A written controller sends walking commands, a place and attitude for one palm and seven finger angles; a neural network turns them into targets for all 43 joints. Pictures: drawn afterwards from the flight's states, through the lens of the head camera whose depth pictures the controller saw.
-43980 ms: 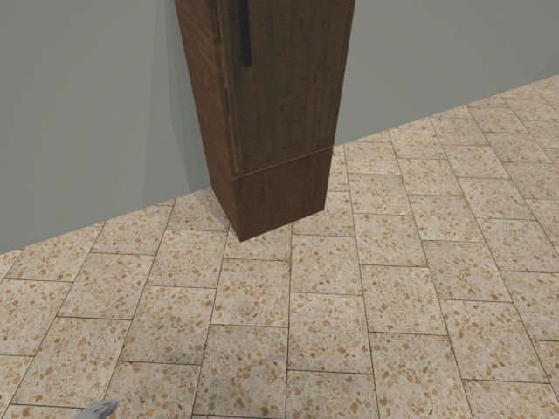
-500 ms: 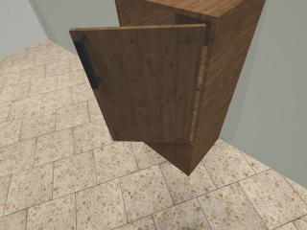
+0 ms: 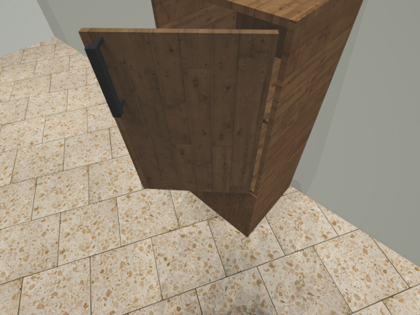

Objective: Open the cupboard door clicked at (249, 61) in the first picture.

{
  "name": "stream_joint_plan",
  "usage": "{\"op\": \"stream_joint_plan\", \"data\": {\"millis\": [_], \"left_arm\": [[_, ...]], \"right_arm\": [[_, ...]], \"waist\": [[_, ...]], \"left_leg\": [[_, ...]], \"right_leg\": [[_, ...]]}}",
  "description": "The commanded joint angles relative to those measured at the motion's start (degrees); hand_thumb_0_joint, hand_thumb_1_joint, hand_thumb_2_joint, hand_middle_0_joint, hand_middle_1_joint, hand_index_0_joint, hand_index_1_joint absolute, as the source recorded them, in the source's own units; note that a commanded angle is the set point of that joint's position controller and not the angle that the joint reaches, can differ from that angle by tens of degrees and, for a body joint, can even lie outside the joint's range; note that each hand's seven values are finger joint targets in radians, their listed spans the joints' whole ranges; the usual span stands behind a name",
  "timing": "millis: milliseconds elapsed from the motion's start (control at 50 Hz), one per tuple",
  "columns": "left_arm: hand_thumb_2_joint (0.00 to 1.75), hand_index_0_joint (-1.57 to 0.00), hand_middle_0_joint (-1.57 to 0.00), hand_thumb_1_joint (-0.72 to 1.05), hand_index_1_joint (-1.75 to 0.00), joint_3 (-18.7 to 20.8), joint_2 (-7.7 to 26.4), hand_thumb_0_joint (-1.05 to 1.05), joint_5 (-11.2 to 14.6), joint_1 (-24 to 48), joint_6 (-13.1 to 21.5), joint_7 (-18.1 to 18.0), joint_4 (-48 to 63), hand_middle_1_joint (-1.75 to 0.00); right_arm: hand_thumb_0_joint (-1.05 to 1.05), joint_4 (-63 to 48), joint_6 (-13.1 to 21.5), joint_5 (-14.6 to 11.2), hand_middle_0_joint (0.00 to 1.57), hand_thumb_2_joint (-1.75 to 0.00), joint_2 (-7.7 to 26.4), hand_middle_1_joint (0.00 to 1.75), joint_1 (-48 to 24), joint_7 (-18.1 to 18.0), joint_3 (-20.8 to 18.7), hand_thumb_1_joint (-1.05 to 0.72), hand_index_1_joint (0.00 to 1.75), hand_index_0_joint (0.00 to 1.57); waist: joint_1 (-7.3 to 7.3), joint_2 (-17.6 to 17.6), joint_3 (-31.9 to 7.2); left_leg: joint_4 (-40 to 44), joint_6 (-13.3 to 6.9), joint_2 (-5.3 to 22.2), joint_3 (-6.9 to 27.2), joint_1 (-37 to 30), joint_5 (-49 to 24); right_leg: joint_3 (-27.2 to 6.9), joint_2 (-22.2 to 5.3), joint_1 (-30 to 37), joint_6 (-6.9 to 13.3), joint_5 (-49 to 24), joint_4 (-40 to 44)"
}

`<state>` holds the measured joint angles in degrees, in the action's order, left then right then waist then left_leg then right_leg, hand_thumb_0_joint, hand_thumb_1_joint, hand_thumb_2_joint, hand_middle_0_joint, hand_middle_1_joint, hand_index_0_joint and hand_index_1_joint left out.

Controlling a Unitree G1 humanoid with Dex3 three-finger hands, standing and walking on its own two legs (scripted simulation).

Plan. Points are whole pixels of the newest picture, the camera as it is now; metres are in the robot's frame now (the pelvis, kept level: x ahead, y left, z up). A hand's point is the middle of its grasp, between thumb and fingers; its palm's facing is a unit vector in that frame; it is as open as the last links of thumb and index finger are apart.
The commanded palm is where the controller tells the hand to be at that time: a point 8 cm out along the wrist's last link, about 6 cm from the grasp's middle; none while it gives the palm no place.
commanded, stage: come to a stop and stand still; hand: left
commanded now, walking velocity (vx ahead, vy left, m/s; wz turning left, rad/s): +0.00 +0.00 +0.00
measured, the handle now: (109, 79) +0.56 +0.26 +0.15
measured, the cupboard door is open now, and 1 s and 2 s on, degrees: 38 38 38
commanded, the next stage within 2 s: look again from close up in 0.30 s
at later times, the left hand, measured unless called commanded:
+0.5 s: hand out of the picture +0.04 +0.18 -0.17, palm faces +0.01 -0.97 -0.23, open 7.3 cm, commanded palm none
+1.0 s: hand out of the picture +0.04 +0.19 -0.16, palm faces +0.07 -0.97 -0.22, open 7.4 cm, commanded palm +0.10 +0.24 -0.07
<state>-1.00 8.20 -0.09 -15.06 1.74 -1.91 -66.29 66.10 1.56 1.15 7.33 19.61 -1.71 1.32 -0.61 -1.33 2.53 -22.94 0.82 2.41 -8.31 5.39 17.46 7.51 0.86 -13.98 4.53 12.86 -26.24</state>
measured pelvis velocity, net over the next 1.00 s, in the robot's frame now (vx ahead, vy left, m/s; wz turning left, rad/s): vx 0.00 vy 0.00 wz -0.01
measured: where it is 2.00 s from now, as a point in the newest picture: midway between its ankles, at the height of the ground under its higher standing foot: outside the picture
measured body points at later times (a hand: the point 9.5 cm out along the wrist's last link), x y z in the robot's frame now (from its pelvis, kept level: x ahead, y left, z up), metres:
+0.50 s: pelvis +0.01 +0.00 +0.00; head +0.03 -0.02 +0.45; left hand +0.04 +0.23 -0.15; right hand +0.01 -0.22 -0.17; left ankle -0.06 +0.12 -0.74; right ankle +0.02 -0.06 -0.74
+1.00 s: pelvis +0.00 +0.00 +0.00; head +0.02 -0.01 +0.45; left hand +0.04 +0.24 -0.15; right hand -0.01 -0.22 -0.16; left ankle -0.06 +0.12 -0.74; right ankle +0.02 -0.06 -0.74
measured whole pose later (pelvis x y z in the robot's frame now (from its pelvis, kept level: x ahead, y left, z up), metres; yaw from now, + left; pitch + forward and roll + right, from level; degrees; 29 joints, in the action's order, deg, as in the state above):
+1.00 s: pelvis +0.00 +0.00 +0.00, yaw -1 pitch +0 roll +0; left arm 0.8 9.9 2.3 -15.0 -0.7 -1.7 -55.9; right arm 62.9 1.8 0.2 9.9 17.1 -1.8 0.7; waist 0.0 -1.2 2.6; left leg -23.4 0.6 3.2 -7.6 5.2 16.8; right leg 7.3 2.0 -12.7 4.2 11.2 -24.0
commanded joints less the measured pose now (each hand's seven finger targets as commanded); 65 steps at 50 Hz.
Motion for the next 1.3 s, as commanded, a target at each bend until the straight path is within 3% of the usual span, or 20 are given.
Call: {"op": "stream_joint_plan", "data": {"millis": [0, 220, 340, 920, 940, 960, 980, 1000, 1020, 1040, 1060, 1080, 1100, 1140, 1160, 1180, 1200, 1220, 1240, 1280], "left_arm": [[0.90, -0.20, -0.20, 0.90, -0.30, 1.2, 5.6, 0.00, -0.2, -3.0, 0.7, -0.3, 1.5, -0.30], [0.90, -0.20, -0.20, 0.90, -0.30, 1.8, 7.2, 0.00, -0.4, -1.5, 0.7, -0.3, 2.6, -0.30], [0.90, -0.20, -0.20, 0.90, -0.30, 2.3, 8.2, 0.00, -0.4, -0.6, 0.8, -0.3, 3.3, -0.30], [0.90, -0.20, -0.20, 0.90, -0.30, 2.5, 9.7, 0.00, -0.4, 1.0, 0.5, 0.0, 4.1, -0.30], [0.90, -0.20, -0.20, 0.90, -0.30, 2.6, 8.6, 0.00, -0.5, -6.5, 1.0, -2.5, 1.4, -0.30], [0.89, -0.20, -0.20, 0.88, -0.32, 10.5, 22.9, 0.00, 11.2, 36.1, 13.7, -0.4, 83.8, -0.32], [0.88, -0.20, -0.20, 0.85, -0.33, 9.9, 19.5, 0.00, 7.0, 13.2, 10.4, -2.5, 71.4, -0.33], [0.87, -0.21, -0.21, 0.83, -0.34, 7.4, 14.9, 0.00, 8.8, 11.2, 8.2, -4.9, 69.0, -0.34], [0.86, -0.21, -0.21, 0.81, -0.36, 1.1, 1.3, 0.00, 9.7, -5.8, 4.1, -3.8, 56.7, -0.36], [0.85, -0.21, -0.21, 0.78, -0.37, 2.1, 3.3, 0.00, 11.9, 2.9, 6.3, -2.6, 66.0, -0.37], [0.84, -0.21, -0.21, 0.76, -0.39, 7.8, 9.2, 0.00, 11.7, 3.8, 9.2, -1.7, 67.1, -0.39], [0.83, -0.21, -0.21, 0.74, -0.40, 8.2, 8.1, 0.00, 11.3, 1.2, 12.0, -0.2, 63.6, -0.40], [0.82, -0.21, -0.21, 0.71, -0.42, 10.4, 7.9, 0.00, 11.7, -5.1, 14.1, 1.8, 57.9, -0.42], [0.80, -0.22, -0.22, 0.67, -0.45, 9.9, 3.6, 0.00, 13.7, -14.4, 20.4, 7.6, 51.4, -0.45], [0.79, -0.22, -0.22, 0.64, -0.47, 10.1, 2.8, 0.00, 14.9, -16.4, 24.4, 11.1, 52.1, -0.47], [0.78, -0.22, -0.22, 0.62, -0.48, 10.3, 3.2, 0.00, 15.6, -17.5, 27.9, 14.5, 53.8, -0.48], [0.77, -0.22, -0.22, 0.60, -0.50, 12.9, 5.8, 0.00, 15.8, -19.3, 30.2, 18.3, 52.7, -0.50], [0.76, -0.22, -0.22, 0.57, -0.51, 12.2, 6.4, 0.00, 15.8, -18.4, 31.7, 21.6, 54.5, -0.51], [0.75, -0.22, -0.22, 0.55, -0.53, 13.6, 9.3, 0.00, 15.4, -15.8, 31.1, 23.0, 56.2, -0.53], [0.73, -0.23, -0.23, 0.50, -0.55, 13.8, 10.6, 0.00, 16.1, -9.5, 28.6, 23.6, 63.6, -0.55]], "right_arm": [[0.00, -0.4, 0.3, -0.3, 0.20, -0.90, 3.8, 0.30, 5.0, -0.5, -1.0, -0.90, 0.30, 0.20], [0.00, -1.3, 0.3, -0.3, 0.20, -0.90, 5.8, 0.30, 2.7, -0.6, -1.6, -0.90, 0.30, 0.20], [0.00, -1.6, 0.4, -0.2, 0.20, -0.90, 6.7, 0.30, 1.5, -0.7, -1.8, -0.90, 0.30, 0.20], [0.00, -1.3, 0.3, -0.1, 0.20, -0.90, 7.8, 0.30, 1.1, -0.4, -1.9, -0.90, 0.30, 0.20], [0.00, -4.6, 0.6, -0.9, 0.20, -0.90, 9.1, 0.30, -3.6, -0.1, -2.9, -0.90, 0.30, 0.20], [0.00, -26.6, 9.8, -4.1, 0.20, -0.90, 17.8, 0.30, -6.7, -2.6, -2.9, -0.90, 0.30, 0.20], [0.00, -24.4, 13.8, -3.1, 0.20, -0.90, 13.9, 0.30, -11.4, -3.9, -1.8, -0.90, 0.30, 0.20], [0.00, -22.0, 14.8, -3.8, 0.20, -0.90, 14.2, 0.30, -10.8, -4.1, -2.1, -0.90, 0.30, 0.20], [0.00, -21.1, 14.9, -4.2, 0.20, -0.90, 11.1, 0.30, -8.5, -3.7, -2.1, -0.90, 0.30, 0.20], [0.00, -25.9, 16.3, -4.6, 0.20, -0.90, 13.8, 0.30, -10.0, -3.4, -2.3, -0.90, 0.30, 0.20], [0.00, -26.8, 17.3, -3.9, 0.20, -0.90, 15.0, 0.30, -9.0, -3.4, -3.8, -0.90, 0.30, 0.20], [0.00, -28.2, 17.9, -3.1, 0.20, -0.90, 14.8, 0.30, -8.8, -3.2, -4.3, -0.90, 0.30, 0.20], [0.00, -29.8, 18.1, -3.1, 0.20, -0.90, 14.6, 0.30, -9.0, -2.7, -4.7, -0.90, 0.30, 0.20], [0.00, -33.1, 18.3, -2.8, 0.20, -0.90, 14.0, 0.30, -10.5, -1.2, -4.8, -0.90, 0.30, 0.20], [0.00, -34.7, 18.2, -2.9, 0.20, -0.90, 14.3, 0.30, -11.0, -0.3, -5.2, -0.90, 0.30, 0.20], [0.00, -36.8, 18.0, -2.5, 0.20, -0.90, 14.9, 0.30, -12.1, 0.6, -5.5, -0.90, 0.30, 0.20], [0.00, -38.5, 17.5, -2.6, 0.20, -0.90, 16.0, 0.30, -11.8, 1.8, -6.1, -0.90, 0.30, 0.20], [0.00, -40.5, 17.1, -2.8, 0.20, -0.90, 16.3, 0.30, -12.8, 2.3, -6.0, -0.90, 0.30, 0.20], [0.00, -42.1, 16.6, -3.2, 0.20, -0.90, 16.3, 0.30, -13.8, 2.3, -5.7, -0.90, 0.30, 0.20], [0.00, -45.3, 15.7, -3.8, 0.20, -0.90, 15.9, 0.30, -14.2, 1.6, -5.3, -0.90, 0.30, 0.20]], "waist": [[0.29, 1.6, 0.9], [0.37, 2.1, 1.0], [0.41, 1.3, -1.0], [0.58, 1.4, 1.1], [2.23, 2.8, -0.1], [-2.52, -7.0, -26.8], [1.58, -16.9, -24.1], [0.50, -16.3, -19.6], [-0.19, -5.2, -10.6], [-1.00, 0.4, -3.7], [-1.56, 6.6, -5.3], [-1.40, 12.8, -3.4], [0.50, 14.2, -1.9], [2.70, 20.8, -0.7], [3.22, 20.2, -2.2], [3.74, 16.5, -4.4], [4.49, 9.0, -7.1], [4.10, 3.6, -8.3], [4.33, 2.0, -9.3], [3.81, 3.5, -13.3]], "left_leg": [[4.2, -2.2, 4.8, 5.2, 4.6, -6.5], [4.6, -2.1, 5.1, 5.3, 3.7, -7.9], [4.4, -2.1, 5.3, 5.4, 2.3, -10.1], [6.3, -2.1, 5.3, 5.6, 3.6, -5.3], [-8.1, -0.4, 5.3, -0.2, 8.2, -4.6], [0.6, -2.4, -2.8, 6.1, -1.2, -14.3], [0.9, -2.9, -2.9, 4.7, -0.8, -22.2], [0.6, -1.3, -1.7, 5.9, 1.2, -18.0], [2.0, -1.5, -0.6, 6.9, 4.8, -13.4], [1.2, -2.3, -0.8, 8.8, 7.5, -10.0], [-1.4, -2.7, -1.1, 8.3, 9.4, -8.0], [-3.6, -3.0, -1.4, 7.9, 13.0, -6.2], [-5.5, -2.6, -1.9, 7.8, 16.4, -4.3], [-10.0, -1.5, -2.9, 7.4, 25.3, 0.2], [-12.3, -1.1, -3.4, 7.0, 28.1, 1.1], [-14.5, -0.8, -4.0, 6.5, 28.9, 1.4], [-16.5, -0.3, -4.4, 5.8, 27.3, -0.5], [-18.3, -0.3, -4.8, 5.2, 27.3, -1.4], [-19.3, -0.7, -5.1, 4.5, 29.4, -0.5], [-20.2, -1.7, -5.2, 4.0, 31.4, 0.4]], "right_leg": [[-10.7, -8.7, 4.9, -0.6, -13.8, 4.7], [-10.5, -8.6, 5.5, -0.8, -16.2, 4.5], [-10.6, -8.7, 6.8, -0.7, -19.8, 3.9], [-11.3, -8.6, 5.6, -1.0, -10.3, 7.5], [-13.6, -11.9, 7.9, -7.9, -46.3, 4.0], [-14.1, -7.3, 15.7, -2.6, -31.7, 0.8], [-12.2, -4.4, 16.4, 0.0, -22.0, -0.7], [-9.7, -4.4, 11.5, -0.5, -13.1, 0.0], [-7.5, -3.4, 5.6, -2.1, -7.0, 2.4], [-7.2, -3.4, 1.6, -3.1, -4.3, 2.8], [-6.9, -3.5, -0.9, -3.7, 0.4, 2.9], [-6.6, -3.4, -3.8, -4.3, 4.0, 2.5], [-7.3, -3.8, -5.2, -4.1, 7.3, 1.4], [-9.0, -4.0, -7.2, -4.3, 11.7, -2.6], [-9.4, -4.0, -7.3, -4.0, 11.3, -4.8], [-9.8, -4.2, -7.3, -3.5, 9.1, -7.0], [-10.2, -4.8, -6.0, -2.2, 4.9, -9.6], [-10.0, -5.2, -6.8, -1.6, 2.3, -11.2], [-10.4, -5.3, -8.3, -1.6, 3.2, -11.9], [-11.0, -4.8, -8.5, -2.6, 5.6, -12.4]]}}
